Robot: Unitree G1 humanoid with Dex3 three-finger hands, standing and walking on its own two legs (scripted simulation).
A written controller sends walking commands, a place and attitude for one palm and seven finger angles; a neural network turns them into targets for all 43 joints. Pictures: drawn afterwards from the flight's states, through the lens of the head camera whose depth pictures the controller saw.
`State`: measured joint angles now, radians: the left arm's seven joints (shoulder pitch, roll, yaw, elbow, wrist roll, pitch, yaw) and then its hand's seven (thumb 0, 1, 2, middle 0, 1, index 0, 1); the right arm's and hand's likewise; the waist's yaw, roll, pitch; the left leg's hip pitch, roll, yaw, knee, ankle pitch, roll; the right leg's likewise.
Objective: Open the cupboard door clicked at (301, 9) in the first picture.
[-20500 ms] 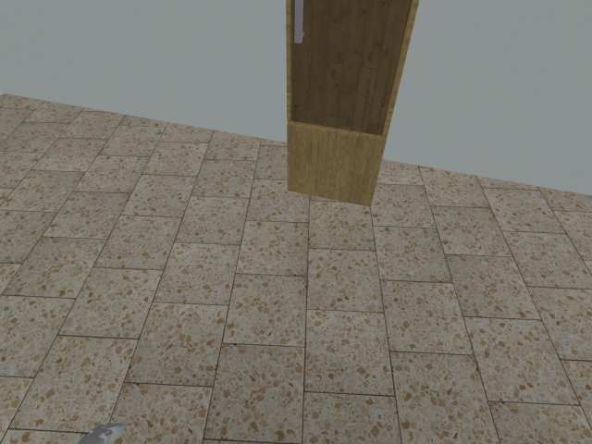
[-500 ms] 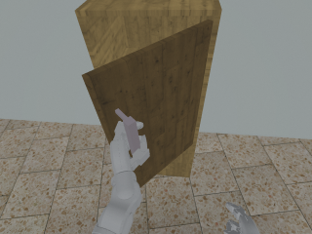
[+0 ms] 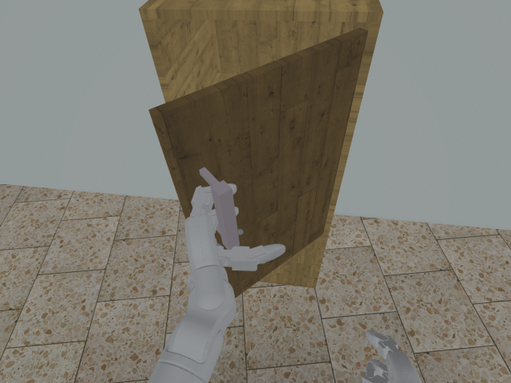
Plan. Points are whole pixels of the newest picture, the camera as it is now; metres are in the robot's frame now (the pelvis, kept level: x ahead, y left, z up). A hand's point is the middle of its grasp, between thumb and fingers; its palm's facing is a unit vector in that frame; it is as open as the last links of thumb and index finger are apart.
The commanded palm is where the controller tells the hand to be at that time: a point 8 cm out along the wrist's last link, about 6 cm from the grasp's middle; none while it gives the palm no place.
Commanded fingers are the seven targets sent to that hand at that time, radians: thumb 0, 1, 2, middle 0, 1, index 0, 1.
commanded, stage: open thumb and fingers to let go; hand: left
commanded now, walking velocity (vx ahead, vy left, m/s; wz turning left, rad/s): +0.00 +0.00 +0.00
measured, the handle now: (219, 210) +0.36 +0.08 +0.09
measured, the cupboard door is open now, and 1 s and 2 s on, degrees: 45 50 49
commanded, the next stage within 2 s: slide the hand sideways off the handle in 0.30 s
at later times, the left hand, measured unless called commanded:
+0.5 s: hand (243, 244) +0.30 +0.03 +0.08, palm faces +0.05 -1.00 -0.08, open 15.5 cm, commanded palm +0.28 +0.07 +0.09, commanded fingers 0.00 -0.50 0.30 -0.15 -0.30 -0.15 -0.30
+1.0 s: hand (234, 264) +0.27 +0.04 +0.09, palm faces -0.21 -0.98 -0.04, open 16.2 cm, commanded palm +0.25 +0.12 +0.09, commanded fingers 0.00 -0.50 0.30 -0.15 -0.30 -0.15 -0.30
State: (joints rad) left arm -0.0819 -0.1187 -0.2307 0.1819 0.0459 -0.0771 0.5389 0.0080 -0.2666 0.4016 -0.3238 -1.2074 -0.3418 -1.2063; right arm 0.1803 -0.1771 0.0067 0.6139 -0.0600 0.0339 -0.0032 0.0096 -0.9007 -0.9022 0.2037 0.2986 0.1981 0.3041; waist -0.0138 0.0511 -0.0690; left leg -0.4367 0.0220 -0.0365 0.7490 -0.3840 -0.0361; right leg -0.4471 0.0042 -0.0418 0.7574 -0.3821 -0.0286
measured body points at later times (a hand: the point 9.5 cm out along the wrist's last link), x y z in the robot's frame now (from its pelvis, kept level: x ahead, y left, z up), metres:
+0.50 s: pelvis -0.01 +0.01 +0.00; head +0.00 -0.01 +0.45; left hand +0.29 +0.09 +0.09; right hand +0.16 -0.20 -0.11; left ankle +0.00 +0.14 -0.71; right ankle +0.01 -0.10 -0.71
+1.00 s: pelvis -0.01 +0.00 +0.00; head +0.00 -0.02 +0.45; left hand +0.27 +0.10 +0.09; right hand +0.16 -0.21 -0.09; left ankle +0.00 +0.14 -0.71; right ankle +0.00 -0.10 -0.71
